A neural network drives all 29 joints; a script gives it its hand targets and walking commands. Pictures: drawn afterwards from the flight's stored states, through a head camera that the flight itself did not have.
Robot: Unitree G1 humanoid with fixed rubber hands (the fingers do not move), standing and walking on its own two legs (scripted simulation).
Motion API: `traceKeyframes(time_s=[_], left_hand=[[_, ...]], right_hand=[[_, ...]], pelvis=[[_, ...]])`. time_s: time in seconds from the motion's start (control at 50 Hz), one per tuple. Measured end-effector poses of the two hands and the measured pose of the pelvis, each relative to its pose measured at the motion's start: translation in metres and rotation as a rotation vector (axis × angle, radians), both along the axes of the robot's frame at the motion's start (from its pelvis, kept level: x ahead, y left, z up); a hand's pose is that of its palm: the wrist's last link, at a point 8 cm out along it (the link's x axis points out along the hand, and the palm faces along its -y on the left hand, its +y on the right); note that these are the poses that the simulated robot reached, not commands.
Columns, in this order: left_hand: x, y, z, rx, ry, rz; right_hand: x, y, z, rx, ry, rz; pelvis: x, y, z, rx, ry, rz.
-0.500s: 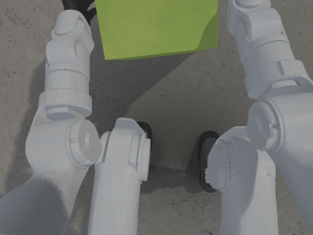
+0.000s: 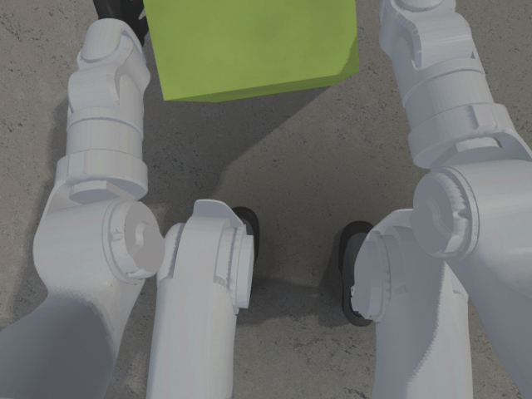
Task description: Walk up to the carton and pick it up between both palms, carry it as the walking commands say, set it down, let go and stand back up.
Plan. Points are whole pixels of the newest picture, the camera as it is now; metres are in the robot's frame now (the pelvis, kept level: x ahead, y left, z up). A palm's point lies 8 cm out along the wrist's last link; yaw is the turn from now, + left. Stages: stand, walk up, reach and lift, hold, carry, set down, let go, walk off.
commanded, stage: set down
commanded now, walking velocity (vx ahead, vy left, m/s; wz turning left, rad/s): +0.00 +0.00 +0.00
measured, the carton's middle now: (257, 7) +0.56 +0.07 -0.24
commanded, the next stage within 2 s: none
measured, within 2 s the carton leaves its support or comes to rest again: neither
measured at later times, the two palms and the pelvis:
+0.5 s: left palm (125, 25) +0.52 +0.21 -0.16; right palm out of the picture +0.56 -0.08 -0.17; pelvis +0.00 +0.00 +0.00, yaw +0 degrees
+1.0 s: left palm (100, 32) +0.51 +0.24 -0.15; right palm out of the picture +0.57 -0.13 -0.15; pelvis -0.01 +0.00 +0.01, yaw +0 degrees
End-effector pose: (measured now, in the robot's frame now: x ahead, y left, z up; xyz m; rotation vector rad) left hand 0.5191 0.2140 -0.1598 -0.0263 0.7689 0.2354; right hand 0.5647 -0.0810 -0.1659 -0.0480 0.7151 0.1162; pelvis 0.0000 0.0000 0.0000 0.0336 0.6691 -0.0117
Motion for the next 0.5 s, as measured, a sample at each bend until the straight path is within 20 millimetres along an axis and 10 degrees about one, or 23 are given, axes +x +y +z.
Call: traceKeyframes(time_s=[0.5], left_hand=[[-0.0017,-0.0013,-0.0035,0.013,-0.036,0.026]], right_hand=[[0.0001,-0.0023,-0.0041,-0.029,-0.042,0.027]], pelvis=[[-0.0015,-0.0007,-0.0008,0.003,-0.030,0.003]])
